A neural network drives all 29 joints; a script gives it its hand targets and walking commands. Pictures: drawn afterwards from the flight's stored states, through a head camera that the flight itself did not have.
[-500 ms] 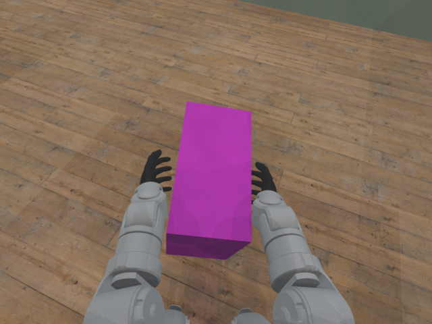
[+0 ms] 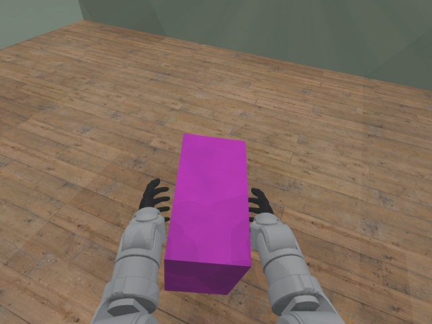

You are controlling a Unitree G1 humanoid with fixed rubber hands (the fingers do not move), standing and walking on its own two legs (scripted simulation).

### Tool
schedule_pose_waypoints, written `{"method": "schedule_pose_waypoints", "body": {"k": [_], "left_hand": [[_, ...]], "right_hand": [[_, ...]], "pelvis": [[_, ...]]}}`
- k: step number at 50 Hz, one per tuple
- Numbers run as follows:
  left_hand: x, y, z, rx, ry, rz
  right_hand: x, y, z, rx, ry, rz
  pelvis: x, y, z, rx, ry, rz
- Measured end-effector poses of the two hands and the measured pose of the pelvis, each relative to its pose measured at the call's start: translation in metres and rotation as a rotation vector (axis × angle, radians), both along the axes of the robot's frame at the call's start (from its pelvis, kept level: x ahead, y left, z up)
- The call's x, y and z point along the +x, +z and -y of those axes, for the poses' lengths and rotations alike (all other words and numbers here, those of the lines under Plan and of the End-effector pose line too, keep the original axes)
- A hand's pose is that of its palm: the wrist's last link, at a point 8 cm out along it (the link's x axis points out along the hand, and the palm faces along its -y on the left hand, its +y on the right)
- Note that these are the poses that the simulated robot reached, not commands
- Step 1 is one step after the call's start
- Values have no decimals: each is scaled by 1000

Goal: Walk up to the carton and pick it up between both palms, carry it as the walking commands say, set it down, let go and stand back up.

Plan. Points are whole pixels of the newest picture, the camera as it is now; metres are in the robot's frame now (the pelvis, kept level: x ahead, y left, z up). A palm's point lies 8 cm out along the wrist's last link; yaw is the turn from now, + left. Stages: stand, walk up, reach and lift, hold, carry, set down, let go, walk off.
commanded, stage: reach and lift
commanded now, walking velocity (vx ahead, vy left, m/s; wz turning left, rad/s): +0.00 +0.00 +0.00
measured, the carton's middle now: (205, 214) +0.38 +0.02 -0.05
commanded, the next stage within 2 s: hold in 1.32 s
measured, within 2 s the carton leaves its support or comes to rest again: neither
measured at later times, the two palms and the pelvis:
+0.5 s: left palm (159, 197) +0.34 +0.11 +0.07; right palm (277, 214) +0.32 -0.11 +0.05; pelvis -0.01 +0.00 +0.00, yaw +0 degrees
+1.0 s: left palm (145, 219) +0.30 +0.13 +0.06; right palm (268, 219) +0.30 -0.09 +0.06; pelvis -0.01 +0.00 +0.01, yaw -1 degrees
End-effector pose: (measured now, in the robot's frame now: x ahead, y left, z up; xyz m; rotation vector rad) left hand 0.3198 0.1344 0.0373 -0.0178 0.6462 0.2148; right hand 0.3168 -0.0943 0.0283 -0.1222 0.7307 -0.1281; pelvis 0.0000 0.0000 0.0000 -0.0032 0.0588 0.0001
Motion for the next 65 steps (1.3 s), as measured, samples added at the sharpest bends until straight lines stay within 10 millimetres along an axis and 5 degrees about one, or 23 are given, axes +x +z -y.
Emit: {"method": "schedule_pose_waypoints", "body": {"k": [7, 17, 30, 42, 52, 65], "left_hand": [[-9, 21, 4, 18, -19, 4], [5, 51, 20, 107, -86, 25], [19, 28, 19, 82, -85, -48], [-9, 11, 0, 28, -10, -87], [-24, 24, 3, 36, -15, -62], [-3, 48, 22, 131, -101, -36]], "right_hand": [[-14, 16, 3, 26, -31, 4], [-9, 36, 18, 77, -88, 26], [8, 24, 17, 55, -82, -40], [1, 26, 0, 10, -6, -50], [-19, 33, 2, 24, -25, -18], [-22, 30, 18, 88, -106, -2]], "pelvis": [[-14, 0, -3, -2, -3, 44], [-22, -1, -2, -3, -3, 55], [1, 3, -3, 6, -17, 30], [3, 9, -4, 9, -15, 41], [-16, 8, -5, 7, -15, 67], [-20, 8, -5, 7, -16, 73]]}}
